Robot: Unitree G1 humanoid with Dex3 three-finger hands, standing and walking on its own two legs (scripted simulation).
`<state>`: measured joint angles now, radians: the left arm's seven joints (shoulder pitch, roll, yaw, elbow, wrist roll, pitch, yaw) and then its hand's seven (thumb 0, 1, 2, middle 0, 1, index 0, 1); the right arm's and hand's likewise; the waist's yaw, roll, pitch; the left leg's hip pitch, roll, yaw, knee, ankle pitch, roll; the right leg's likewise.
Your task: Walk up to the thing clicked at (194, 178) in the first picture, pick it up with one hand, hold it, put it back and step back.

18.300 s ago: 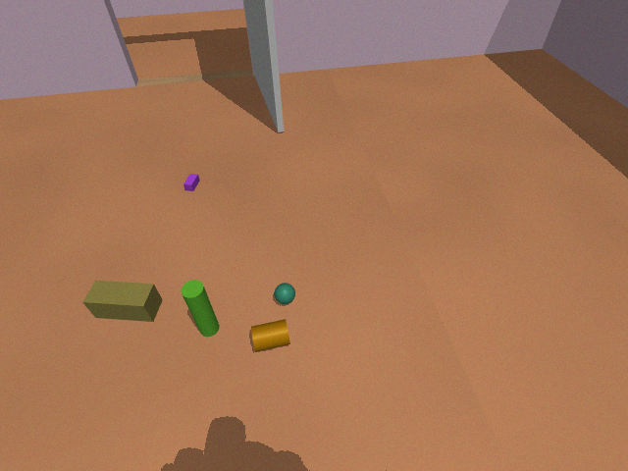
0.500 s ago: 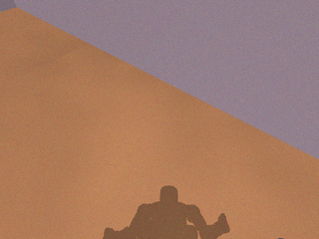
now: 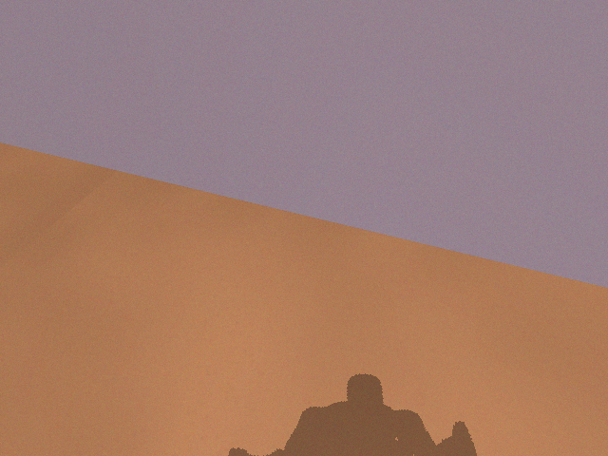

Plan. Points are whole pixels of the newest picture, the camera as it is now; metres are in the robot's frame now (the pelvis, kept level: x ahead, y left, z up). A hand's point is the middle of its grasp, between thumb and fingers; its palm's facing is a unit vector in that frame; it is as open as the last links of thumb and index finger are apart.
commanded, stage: walk up
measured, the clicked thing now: out of the picture -0.50 -1.18 -0.74
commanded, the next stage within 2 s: none
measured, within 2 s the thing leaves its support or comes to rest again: neither
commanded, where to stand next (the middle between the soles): +0.17 +0.09 m, yaw -127 degrees
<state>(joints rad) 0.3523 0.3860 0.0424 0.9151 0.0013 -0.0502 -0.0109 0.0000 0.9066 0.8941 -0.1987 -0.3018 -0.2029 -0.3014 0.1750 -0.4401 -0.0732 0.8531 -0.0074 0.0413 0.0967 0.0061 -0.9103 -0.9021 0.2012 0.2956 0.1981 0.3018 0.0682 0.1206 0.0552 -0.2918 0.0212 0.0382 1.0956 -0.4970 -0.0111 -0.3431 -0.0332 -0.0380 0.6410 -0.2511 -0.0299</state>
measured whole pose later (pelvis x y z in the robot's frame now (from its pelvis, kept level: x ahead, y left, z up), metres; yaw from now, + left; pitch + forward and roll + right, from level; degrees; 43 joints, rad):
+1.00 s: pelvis +0.19 +0.27 +0.00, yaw -54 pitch -3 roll +0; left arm 0.35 0.38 0.08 0.74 0.06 0.10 -0.12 0.00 0.91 0.89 -0.20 -0.30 -0.20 -0.30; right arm 0.15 -0.42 -0.16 0.83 -0.03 0.04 -0.03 0.00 -0.90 -0.90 0.21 0.30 0.20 0.30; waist 0.02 0.07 0.11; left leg -0.33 0.12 0.42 0.64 -0.37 -0.04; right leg -0.24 -0.03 -0.10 0.61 -0.32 -0.05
